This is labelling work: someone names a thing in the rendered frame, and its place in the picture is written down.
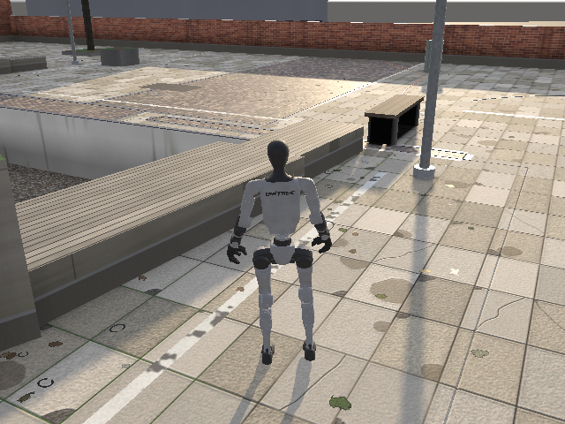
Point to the left robot hand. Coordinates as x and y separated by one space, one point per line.
231 251

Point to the robot left upper arm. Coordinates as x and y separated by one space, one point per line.
251 188

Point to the right robot hand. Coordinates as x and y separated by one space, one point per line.
327 245

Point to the robot right forearm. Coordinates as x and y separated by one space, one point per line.
322 228

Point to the robot left forearm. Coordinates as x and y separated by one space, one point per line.
237 234

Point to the robot right upper arm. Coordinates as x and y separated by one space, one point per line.
307 185

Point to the left robot shin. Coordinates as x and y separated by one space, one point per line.
265 324

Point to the left robot thigh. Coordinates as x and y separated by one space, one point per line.
262 265

